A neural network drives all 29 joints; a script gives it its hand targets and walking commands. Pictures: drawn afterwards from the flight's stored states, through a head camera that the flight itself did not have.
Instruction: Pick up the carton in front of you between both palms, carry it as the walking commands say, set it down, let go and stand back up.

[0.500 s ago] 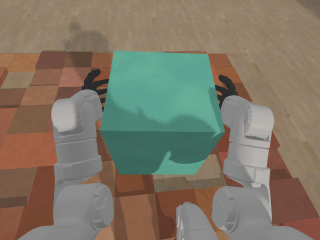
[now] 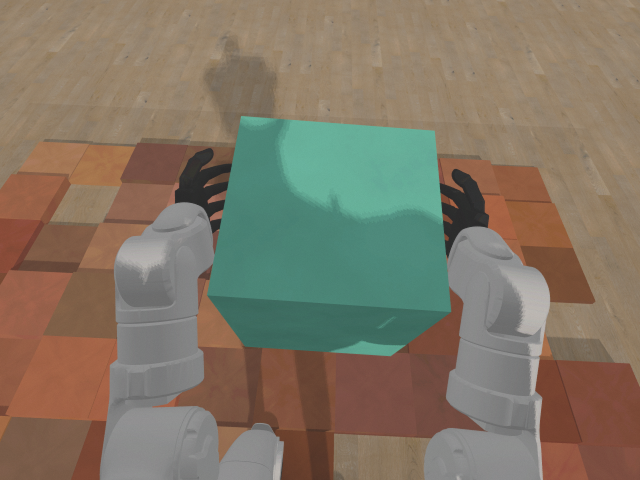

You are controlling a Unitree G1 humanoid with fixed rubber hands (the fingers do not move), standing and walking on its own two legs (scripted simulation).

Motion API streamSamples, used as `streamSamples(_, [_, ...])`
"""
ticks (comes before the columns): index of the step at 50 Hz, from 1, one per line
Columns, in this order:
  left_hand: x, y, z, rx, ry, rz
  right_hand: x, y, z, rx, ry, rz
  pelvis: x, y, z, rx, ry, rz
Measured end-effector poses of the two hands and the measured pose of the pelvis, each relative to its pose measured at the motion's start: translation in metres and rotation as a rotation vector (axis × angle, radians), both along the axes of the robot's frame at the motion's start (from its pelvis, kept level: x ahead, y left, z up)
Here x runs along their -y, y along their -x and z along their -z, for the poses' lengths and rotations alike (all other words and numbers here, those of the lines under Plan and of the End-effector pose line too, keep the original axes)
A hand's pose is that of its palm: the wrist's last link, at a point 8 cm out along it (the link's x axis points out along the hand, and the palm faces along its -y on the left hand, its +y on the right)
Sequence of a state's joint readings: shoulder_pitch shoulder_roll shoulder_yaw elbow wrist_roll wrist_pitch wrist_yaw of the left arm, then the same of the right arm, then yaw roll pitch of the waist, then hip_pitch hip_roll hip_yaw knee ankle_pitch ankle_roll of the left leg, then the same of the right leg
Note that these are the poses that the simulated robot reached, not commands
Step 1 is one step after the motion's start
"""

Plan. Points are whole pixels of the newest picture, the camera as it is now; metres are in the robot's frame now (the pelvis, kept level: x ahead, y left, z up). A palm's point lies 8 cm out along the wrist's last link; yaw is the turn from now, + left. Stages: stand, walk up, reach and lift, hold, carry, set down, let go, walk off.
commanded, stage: carry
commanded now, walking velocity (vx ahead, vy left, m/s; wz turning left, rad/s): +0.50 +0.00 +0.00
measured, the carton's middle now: (326, 253) +0.36 +0.03 +0.06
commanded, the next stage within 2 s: none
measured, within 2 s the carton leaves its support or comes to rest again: neither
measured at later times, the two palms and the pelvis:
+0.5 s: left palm (262, 64) +0.69 +0.17 +0.12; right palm (444, 82) +0.68 -0.13 +0.11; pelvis +0.33 +0.02 -0.02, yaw +0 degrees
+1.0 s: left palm out of the picture +1.02 +0.17 +0.13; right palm out of the picture +0.99 -0.13 +0.14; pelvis +0.66 +0.04 +0.00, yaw -2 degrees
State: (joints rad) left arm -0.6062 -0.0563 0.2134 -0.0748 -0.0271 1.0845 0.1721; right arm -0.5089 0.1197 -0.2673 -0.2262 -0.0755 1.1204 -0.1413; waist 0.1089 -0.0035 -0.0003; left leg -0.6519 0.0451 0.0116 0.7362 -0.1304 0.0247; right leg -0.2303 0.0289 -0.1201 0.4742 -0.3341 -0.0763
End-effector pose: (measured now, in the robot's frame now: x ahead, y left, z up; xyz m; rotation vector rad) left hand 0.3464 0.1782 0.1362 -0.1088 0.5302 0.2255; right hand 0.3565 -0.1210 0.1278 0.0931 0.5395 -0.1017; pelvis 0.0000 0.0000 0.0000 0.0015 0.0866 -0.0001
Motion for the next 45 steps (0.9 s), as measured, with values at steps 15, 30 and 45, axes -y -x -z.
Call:
streamSamples(15, [0.01, -0.227, -0.014, -0.059, 0.048, 0.143, 0.009, -0.184, -0.027, -0.063, 0.052, 0.137, -0.042, -0.191, 0.015, -0.005, -0.002, 0.017])
streamSamples(30, [-0.003, -0.379, 0.045, -0.191, 0.006, -0.02, -0.003, -0.391, 0.036, -0.189, -0.013, -0.005, -0.006, -0.39, 0.016, 0.036, 0.012, 0.002])
streamSamples(45, [0.003, -0.606, 0.019, -0.026, -0.01, 0.095, 0.003, -0.582, 0.012, -0.023, 0.026, 0.078, -0.032, -0.599, 0.013, 0.02, -0.011, 0.023])
